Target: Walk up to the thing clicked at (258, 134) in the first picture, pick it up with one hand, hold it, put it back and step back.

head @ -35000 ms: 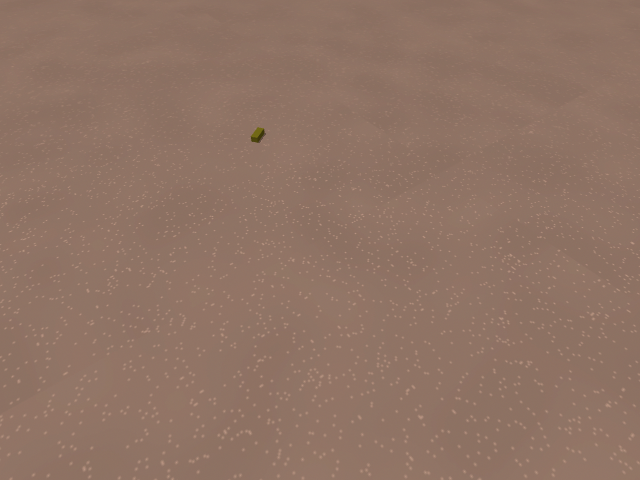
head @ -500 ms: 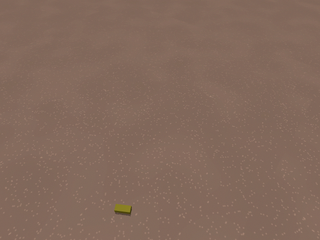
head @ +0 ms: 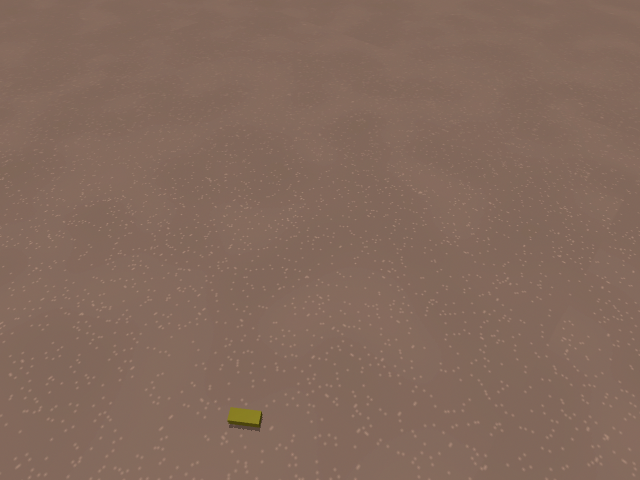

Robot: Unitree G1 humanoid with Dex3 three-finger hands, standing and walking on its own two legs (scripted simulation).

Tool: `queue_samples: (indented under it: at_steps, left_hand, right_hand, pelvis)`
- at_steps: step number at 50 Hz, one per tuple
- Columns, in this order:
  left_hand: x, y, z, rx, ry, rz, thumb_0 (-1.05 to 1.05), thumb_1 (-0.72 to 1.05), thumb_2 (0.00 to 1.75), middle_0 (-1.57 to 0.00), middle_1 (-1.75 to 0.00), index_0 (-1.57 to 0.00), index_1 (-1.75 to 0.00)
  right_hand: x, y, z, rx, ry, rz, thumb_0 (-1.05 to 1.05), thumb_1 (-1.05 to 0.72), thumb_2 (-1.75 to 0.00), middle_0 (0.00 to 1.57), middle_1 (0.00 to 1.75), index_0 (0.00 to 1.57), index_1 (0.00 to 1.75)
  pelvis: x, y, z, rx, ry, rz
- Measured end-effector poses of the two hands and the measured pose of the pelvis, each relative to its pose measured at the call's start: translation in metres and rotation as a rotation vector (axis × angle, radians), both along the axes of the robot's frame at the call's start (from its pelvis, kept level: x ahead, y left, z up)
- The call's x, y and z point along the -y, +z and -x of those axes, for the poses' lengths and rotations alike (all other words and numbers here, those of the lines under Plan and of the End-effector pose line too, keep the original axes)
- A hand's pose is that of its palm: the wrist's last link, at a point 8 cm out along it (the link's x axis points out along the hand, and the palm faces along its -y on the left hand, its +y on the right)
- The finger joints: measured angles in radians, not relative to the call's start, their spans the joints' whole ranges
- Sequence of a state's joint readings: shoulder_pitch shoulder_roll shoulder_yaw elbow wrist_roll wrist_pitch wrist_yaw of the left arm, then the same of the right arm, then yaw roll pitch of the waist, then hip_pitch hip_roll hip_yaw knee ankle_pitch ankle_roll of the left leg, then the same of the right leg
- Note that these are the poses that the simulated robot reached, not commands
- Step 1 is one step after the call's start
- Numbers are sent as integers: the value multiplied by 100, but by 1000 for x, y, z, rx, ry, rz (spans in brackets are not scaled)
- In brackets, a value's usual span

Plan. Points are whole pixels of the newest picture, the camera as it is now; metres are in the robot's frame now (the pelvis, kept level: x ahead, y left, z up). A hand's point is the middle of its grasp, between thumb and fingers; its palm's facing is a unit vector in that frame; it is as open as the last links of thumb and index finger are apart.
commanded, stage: stand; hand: left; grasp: from above
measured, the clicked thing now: (245, 417) +0.46 +0.23 -0.77
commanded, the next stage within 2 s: step back in 0.44 s
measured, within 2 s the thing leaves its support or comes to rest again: neither
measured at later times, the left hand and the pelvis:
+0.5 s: hand out of the picture +0.08 +0.25 -0.16, palm faces +0.03 -0.94 -0.34, open 7.4 cm; pelvis +0.00 +0.00 +0.00, yaw +0 degrees
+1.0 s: hand out of the picture +0.05 +0.32 -0.19, palm faces -0.07 -0.93 -0.36, open 7.4 cm; pelvis -0.07 +0.07 -0.02, yaw -2 degrees
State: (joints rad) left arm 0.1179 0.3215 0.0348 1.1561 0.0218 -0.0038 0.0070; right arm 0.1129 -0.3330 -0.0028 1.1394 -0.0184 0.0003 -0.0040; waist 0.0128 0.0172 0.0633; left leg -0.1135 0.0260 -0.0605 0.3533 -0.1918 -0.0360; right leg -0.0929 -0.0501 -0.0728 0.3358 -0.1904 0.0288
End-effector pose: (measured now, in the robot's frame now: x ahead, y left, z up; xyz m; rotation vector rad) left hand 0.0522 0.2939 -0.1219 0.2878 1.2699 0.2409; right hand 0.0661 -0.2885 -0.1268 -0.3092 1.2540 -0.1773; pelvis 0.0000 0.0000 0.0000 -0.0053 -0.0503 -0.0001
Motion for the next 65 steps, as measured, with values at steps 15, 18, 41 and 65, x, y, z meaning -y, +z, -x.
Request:
queue_samples:
  at_steps: [15,18,41,65]
  left_hand:
    - [1,1,-6,3,-10,2,1,90,90,-20,-30,-20,-30]
    - [2,1,-9,5,-12,1,1,90,90,-20,-30,-20,-30]
    - [-72,-26,-44,139,-65,-28,1,91,90,-20,-30,-20,-30]
    - [-63,6,78,87,-126,-72,1,90,90,-21,-30,-20,-30]
  right_hand:
    - [3,-1,2,-16,-1,1,1,-91,-90,21,30,21,30]
    - [4,-1,1,-17,1,1,1,-91,-90,21,30,21,30]
    - [-26,7,58,-70,-9,119,0,-91,-90,21,30,21,30]
    - [-42,-10,103,107,-57,7,1,-91,-90,21,30,21,30]
  pelvis:
    - [1,0,-3,-8,1,-2]
    - [2,0,-4,-10,1,-2]
    - [-55,-23,50,-27,23,14]
    - [-55,-18,126,-2,-81,-39]
